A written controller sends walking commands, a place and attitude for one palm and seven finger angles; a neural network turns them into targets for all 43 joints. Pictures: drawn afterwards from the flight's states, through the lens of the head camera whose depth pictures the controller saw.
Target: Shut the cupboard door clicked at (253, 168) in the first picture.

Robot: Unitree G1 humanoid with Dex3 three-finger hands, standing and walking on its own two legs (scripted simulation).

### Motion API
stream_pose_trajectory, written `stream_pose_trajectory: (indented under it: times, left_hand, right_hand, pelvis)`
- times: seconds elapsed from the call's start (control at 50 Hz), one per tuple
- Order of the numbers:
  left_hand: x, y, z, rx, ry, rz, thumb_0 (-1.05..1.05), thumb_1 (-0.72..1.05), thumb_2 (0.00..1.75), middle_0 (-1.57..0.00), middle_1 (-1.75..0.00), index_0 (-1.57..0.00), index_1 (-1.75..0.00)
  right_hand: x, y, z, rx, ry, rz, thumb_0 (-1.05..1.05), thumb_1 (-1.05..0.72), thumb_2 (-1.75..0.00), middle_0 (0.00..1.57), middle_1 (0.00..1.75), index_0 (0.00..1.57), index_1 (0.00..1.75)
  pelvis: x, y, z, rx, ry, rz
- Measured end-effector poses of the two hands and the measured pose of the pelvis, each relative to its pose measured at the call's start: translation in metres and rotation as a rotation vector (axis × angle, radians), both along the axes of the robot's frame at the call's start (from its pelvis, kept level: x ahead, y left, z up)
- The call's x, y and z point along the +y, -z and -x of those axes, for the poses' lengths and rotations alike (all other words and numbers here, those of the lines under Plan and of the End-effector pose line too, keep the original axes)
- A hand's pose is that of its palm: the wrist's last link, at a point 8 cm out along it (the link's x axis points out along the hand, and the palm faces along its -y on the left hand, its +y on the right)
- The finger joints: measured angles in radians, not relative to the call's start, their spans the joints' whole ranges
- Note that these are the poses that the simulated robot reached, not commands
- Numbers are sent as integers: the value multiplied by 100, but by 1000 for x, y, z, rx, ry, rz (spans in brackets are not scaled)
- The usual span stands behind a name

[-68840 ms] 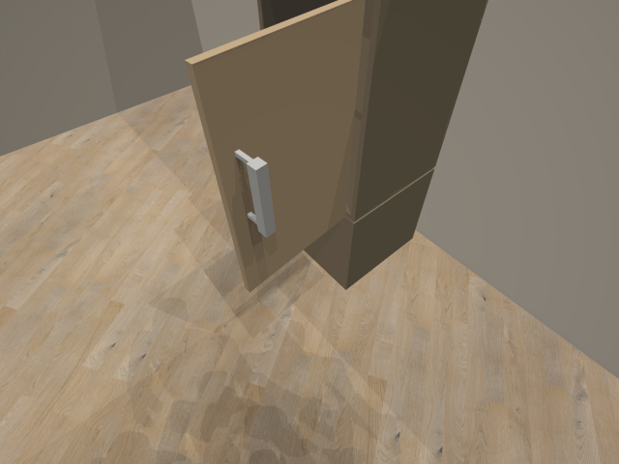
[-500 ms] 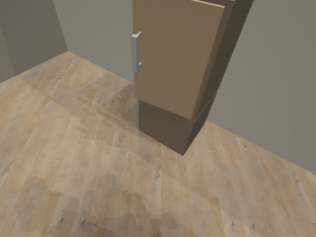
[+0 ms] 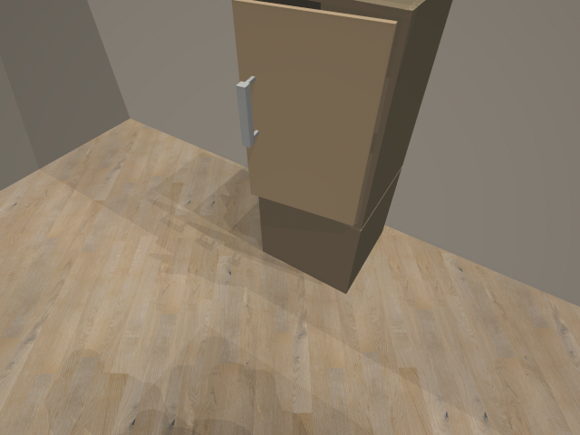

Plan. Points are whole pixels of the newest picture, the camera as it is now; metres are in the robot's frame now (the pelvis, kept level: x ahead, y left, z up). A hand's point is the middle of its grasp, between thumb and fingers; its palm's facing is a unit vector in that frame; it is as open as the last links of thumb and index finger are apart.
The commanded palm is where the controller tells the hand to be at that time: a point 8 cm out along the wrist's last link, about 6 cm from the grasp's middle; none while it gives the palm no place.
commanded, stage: let the arm hang, fingers relaxed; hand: left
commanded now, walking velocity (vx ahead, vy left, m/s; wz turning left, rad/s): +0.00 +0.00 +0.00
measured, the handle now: (250, 112) +0.88 +0.16 -0.01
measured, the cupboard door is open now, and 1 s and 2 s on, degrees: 8 8 8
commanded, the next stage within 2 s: look to check the result in 0.28 s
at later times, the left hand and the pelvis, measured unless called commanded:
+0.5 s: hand out of the picture -0.04 +0.15 -0.18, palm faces +0.05 -0.99 -0.16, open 7.3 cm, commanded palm none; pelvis +0.01 +0.00 +0.00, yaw +0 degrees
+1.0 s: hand out of the picture -0.01 +0.16 -0.18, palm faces +0.03 -0.99 -0.16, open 7.3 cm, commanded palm none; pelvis +0.02 +0.00 +0.00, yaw +0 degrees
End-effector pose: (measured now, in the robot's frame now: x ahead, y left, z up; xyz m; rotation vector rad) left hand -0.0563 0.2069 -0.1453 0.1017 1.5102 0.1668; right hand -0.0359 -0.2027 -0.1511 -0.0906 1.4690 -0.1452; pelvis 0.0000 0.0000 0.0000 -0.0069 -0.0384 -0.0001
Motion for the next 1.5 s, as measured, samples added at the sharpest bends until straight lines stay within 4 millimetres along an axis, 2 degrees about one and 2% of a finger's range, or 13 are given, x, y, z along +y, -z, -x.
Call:
stream_pose_trajectory:
  times: [0.12,0.22,0.54,0.66,1.04,1.2,1.28,1.36,1.42,1.5]
  left_hand:
    - [-11,5,-20,-59,7,28,0,91,90,-20,-30,-20,-30]
    - [-14,6,-27,-78,9,38,0,91,90,-20,-30,-20,-30]
    - [-1,2,-11,-6,0,7,0,91,90,-20,-30,-20,-30]
    - [2,0,-12,7,2,-1,0,91,90,-20,-30,-20,-30]
    - [3,2,-49,-63,22,2,0,91,90,-20,-30,-20,-30]
    - [11,7,-54,-95,-42,-24,0,91,90,-20,-30,-20,-30]
    - [23,16,-54,-119,-88,-40,0,91,90,-20,-30,-21,-30]
    - [42,29,-58,-147,-137,-50,0,91,90,-20,-30,-21,-30]
    - [55,23,-64,-162,-143,-72,0,91,90,-20,-30,-21,-30]
    - [69,5,-79,-230,-152,-103,0,91,90,-20,-30,-20,-30]
  right_hand:
    - [2,-1,-7,-29,6,2,0,-91,-90,20,30,20,30]
    - [1,-2,-11,-43,8,8,0,-91,-90,20,30,20,30]
    - [-6,-4,-12,-11,2,25,0,-91,-90,19,30,20,30]
    - [-7,-4,-17,-10,-1,26,0,-91,-90,19,30,20,30]
    - [-14,-7,-46,-63,-17,44,0,-91,-90,20,30,20,30]
    - [-15,0,-52,-31,-62,38,0,-91,-90,20,30,20,30]
    - [-18,4,-64,-21,-101,58,0,-91,-90,20,30,20,30]
    - [-18,6,-86,-48,-163,90,0,-91,-90,20,30,20,30]
    - [-17,1,-104,-90,-211,106,0,-91,-90,20,30,20,30]
    - [-19,-11,-124,-124,-267,116,0,-91,-90,20,30,20,30]
  pelvis:
    - [0,0,-1,0,2,-1]
    - [0,0,-2,1,2,-2]
    - [0,0,-7,7,2,0]
    - [0,-1,-10,9,4,-1]
    - [1,-2,-20,7,5,-4]
    - [1,6,-18,19,-60,5]
    - [5,15,-19,12,-116,25]
    - [14,25,-20,7,-171,12]
    - [18,22,-15,20,-188,9]
    - [16,10,-11,47,-231,19]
